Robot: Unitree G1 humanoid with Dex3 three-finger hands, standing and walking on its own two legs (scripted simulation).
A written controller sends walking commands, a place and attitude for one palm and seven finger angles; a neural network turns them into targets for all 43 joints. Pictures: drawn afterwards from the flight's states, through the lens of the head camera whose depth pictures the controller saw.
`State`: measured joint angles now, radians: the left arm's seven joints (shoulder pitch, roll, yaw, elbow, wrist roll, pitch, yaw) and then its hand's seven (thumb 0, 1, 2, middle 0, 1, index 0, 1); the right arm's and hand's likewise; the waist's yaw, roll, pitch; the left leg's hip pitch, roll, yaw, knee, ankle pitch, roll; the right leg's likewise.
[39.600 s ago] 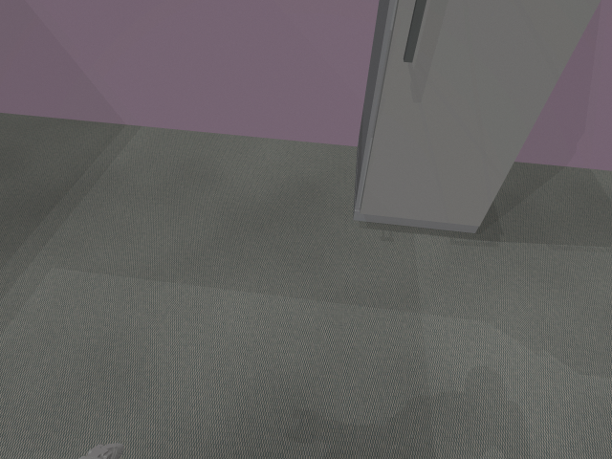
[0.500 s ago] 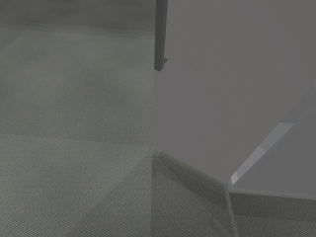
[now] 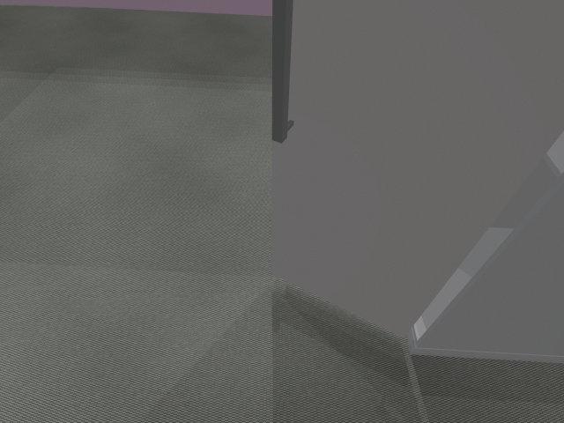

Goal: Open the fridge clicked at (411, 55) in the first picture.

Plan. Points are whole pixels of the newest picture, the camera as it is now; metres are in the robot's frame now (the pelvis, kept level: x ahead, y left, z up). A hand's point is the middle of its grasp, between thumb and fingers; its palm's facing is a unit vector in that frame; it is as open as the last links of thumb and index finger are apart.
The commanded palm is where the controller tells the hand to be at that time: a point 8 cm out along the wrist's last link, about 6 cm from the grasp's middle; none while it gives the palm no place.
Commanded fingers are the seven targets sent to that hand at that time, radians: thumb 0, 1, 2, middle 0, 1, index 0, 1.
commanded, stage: let the arm hang, fingers relaxed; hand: left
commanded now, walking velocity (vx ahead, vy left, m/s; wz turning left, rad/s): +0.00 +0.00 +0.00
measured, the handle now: (288, 35) +0.69 +0.03 +0.23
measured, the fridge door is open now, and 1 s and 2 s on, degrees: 65 65 65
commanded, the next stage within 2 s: look to check the result in 0.08 s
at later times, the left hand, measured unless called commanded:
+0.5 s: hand out of the picture +0.01 +0.19 -0.17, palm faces -0.01 -0.97 -0.24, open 7.4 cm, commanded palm none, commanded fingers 0.00 0.90 0.90 -0.20 -0.30 -0.20 -0.30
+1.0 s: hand out of the picture +0.04 +0.20 -0.17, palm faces -0.02 -0.96 -0.26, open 7.4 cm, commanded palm none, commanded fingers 0.00 0.90 0.90 -0.20 -0.30 -0.20 -0.30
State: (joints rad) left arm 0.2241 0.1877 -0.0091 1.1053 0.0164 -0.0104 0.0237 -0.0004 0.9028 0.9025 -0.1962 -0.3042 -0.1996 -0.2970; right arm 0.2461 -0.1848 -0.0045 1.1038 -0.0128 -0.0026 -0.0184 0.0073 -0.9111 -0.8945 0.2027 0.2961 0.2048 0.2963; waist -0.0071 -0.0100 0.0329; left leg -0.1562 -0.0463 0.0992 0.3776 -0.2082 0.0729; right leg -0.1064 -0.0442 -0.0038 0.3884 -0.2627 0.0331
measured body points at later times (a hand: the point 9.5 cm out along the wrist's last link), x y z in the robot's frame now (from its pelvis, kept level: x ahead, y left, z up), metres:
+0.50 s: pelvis +0.00 +0.00 +0.00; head +0.02 +0.00 +0.45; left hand +0.01 +0.24 -0.15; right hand +0.02 -0.25 -0.16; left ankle +0.00 +0.07 -0.74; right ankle -0.03 -0.14 -0.74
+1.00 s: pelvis +0.01 -0.01 +0.00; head +0.03 -0.01 +0.45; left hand +0.05 +0.25 -0.15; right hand +0.04 -0.27 -0.15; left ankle +0.00 +0.07 -0.74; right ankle -0.03 -0.14 -0.74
